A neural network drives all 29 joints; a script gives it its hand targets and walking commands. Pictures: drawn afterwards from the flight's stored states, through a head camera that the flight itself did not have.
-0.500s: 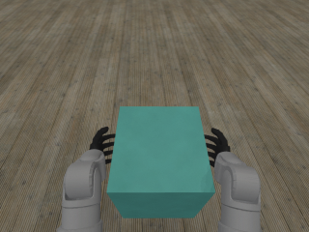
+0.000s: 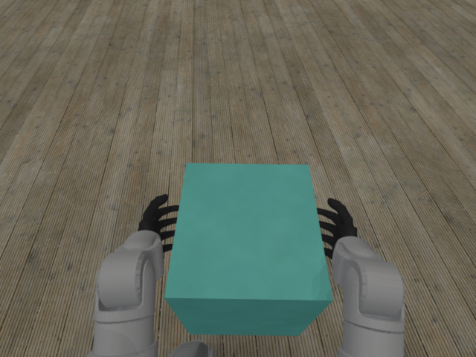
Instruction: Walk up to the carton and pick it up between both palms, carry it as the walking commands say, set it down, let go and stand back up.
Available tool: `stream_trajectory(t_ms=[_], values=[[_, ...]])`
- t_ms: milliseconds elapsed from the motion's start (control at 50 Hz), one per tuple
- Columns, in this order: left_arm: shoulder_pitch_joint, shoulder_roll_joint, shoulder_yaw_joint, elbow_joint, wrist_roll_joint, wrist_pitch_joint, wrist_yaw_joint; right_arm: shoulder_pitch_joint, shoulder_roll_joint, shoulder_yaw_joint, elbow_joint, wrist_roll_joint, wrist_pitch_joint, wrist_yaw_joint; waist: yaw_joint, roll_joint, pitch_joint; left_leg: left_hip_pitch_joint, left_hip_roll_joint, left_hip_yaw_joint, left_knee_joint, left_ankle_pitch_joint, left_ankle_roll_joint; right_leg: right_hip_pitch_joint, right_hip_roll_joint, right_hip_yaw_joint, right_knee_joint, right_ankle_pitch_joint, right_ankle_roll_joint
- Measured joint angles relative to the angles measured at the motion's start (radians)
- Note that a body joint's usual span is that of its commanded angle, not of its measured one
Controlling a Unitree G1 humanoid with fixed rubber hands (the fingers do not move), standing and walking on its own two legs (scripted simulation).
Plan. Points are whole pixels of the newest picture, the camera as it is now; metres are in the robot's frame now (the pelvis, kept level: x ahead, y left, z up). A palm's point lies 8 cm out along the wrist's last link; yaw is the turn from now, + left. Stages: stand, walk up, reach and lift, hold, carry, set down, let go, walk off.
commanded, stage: carry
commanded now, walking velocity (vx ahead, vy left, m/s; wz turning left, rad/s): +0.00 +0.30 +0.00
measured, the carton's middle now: (245, 254) +0.29 -0.01 -0.01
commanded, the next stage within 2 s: none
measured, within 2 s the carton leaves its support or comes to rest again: neither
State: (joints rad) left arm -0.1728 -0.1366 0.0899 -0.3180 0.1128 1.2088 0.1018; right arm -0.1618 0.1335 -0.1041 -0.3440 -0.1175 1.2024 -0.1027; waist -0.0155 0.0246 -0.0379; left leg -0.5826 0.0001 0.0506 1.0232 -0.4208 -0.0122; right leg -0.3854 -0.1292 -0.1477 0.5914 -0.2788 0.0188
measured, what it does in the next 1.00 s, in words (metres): steps to the left: left foot, then right foot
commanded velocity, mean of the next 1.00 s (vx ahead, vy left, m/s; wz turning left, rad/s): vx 0.00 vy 0.30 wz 0.00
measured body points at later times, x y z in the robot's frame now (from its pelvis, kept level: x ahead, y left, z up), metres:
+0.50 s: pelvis -0.04 +0.16 -0.01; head -0.03 +0.14 +0.44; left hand +0.24 +0.30 +0.07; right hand +0.24 +0.00 +0.06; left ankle +0.00 +0.24 -0.71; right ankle -0.04 +0.07 -0.73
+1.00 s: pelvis -0.08 +0.35 +0.00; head -0.05 +0.36 +0.45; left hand +0.20 +0.50 +0.06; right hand +0.21 +0.20 +0.07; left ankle -0.03 +0.44 -0.73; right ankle -0.09 +0.25 -0.68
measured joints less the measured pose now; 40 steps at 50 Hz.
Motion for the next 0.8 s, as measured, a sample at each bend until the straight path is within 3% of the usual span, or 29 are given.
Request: stream_trajectory(t_ms=[80,160,180,240,280,320,380,440,460,500,560,600,720,780,800], values=[[-0.006,-0.001,-0.004,-0.050,0.002,-0.006,-0.001,-0.015,0.002,-0.004,-0.040,0.012,-0.008,-0.002,-0.012,-0.031,0.015,0.053,0.054,-0.019,-0.163,0.011,-0.026,0.001,-0.054,0.026,-0.038,0.043,0.044],[-0.015,-0.002,-0.004,-0.081,0.013,-0.005,-0.002,-0.029,0.004,-0.008,-0.053,0.017,-0.019,0.003,-0.015,-0.065,0.000,0.198,0.060,0.027,-0.473,0.107,-0.020,-0.027,-0.113,0.063,-0.012,0.052,0.100],[-0.016,-0.001,0.001,-0.081,0.015,-0.005,-0.004,-0.030,0.005,-0.003,-0.044,0.015,-0.025,0.004,-0.014,-0.079,-0.003,0.205,0.053,0.045,-0.505,0.222,-0.018,-0.043,-0.127,0.076,0.023,0.034,0.088],[0.017,0.003,0.020,-0.072,0.014,0.007,-0.005,-0.023,0.005,0.029,0.007,0.002,-0.025,0.006,0.010,-0.076,-0.014,0.174,0.064,0.061,-0.448,0.200,0.005,-0.126,-0.060,0.100,0.268,-0.252,0.049],[0.029,0.005,0.021,-0.067,0.005,0.020,0.000,-0.015,0.003,0.035,0.015,-0.002,-0.010,0.007,0.026,-0.063,-0.015,0.173,0.069,0.065,-0.457,0.187,0.021,-0.168,-0.012,0.073,0.423,-0.284,0.029],[0.028,0.005,0.019,-0.067,-0.003,0.026,0.006,-0.014,0.003,0.031,0.010,-0.006,-0.002,0.011,0.036,-0.056,-0.013,0.169,0.061,0.073,-0.469,0.198,0.037,-0.178,0.018,0.033,0.464,-0.260,0.020],[0.018,0.004,0.017,-0.073,-0.010,0.022,0.013,-0.022,0.005,0.028,-0.004,-0.014,-0.002,0.014,0.038,-0.043,-0.019,0.150,0.037,0.093,-0.458,0.203,0.063,-0.138,0.053,-0.014,0.364,-0.224,0.001],[0.005,0.002,0.022,-0.067,-0.015,0.018,0.012,-0.025,0.005,0.027,-0.012,-0.020,-0.001,0.015,0.034,-0.030,-0.035,0.125,0.001,0.121,-0.416,0.185,0.086,-0.016,0.070,-0.047,0.088,-0.087,-0.020],[0.003,0.001,0.019,-0.052,-0.015,0.011,0.011,-0.025,0.004,0.021,-0.007,-0.022,-0.002,0.015,0.032,-0.005,-0.039,0.113,0.003,0.123,-0.389,0.171,0.082,-0.001,0.074,-0.051,0.048,-0.053,-0.048],[0.003,0.001,0.009,-0.013,-0.013,0.003,0.007,-0.001,0.001,0.014,-0.001,-0.020,-0.002,0.012,0.024,0.014,-0.037,0.068,-0.012,0.087,-0.248,0.049,0.052,-0.001,0.055,-0.049,0.051,-0.045,-0.062],[0.007,0.001,0.005,0.009,-0.011,0.014,0.002,0.017,-0.002,0.014,0.003,-0.013,0.012,0.004,0.005,0.013,-0.021,0.002,-0.015,0.004,-0.016,0.053,0.007,0.029,0.016,-0.039,-0.004,-0.012,-0.034],[0.006,0.001,0.007,-0.003,-0.010,0.015,0.000,0.012,-0.002,0.013,-0.008,-0.004,0.015,-0.002,-0.003,0.008,-0.011,-0.008,0.013,-0.027,0.007,0.090,-0.020,0.041,-0.007,-0.030,-0.047,0.023,-0.010],[-0.022,-0.003,0.011,-0.054,0.001,-0.005,-0.008,-0.032,0.005,-0.004,-0.048,0.005,-0.001,-0.003,-0.011,-0.041,0.002,0.094,0.071,-0.015,-0.264,0.046,-0.044,0.020,-0.098,0.009,-0.083,0.080,0.062],[-0.028,-0.004,0.010,-0.067,0.014,0.000,-0.008,-0.045,0.007,-0.006,-0.043,0.005,-0.007,0.001,-0.008,-0.061,-0.006,0.216,0.067,0.034,-0.514,0.133,-0.029,-0.014,-0.136,0.035,-0.036,0.074,0.103],[-0.028,-0.003,0.017,-0.065,0.016,-0.001,-0.010,-0.045,0.008,0.000,-0.029,0.003,-0.016,0.002,-0.007,-0.076,-0.006,0.213,0.057,0.045,-0.529,0.229,-0.022,-0.038,-0.145,0.051,0.015,0.025,0.092]])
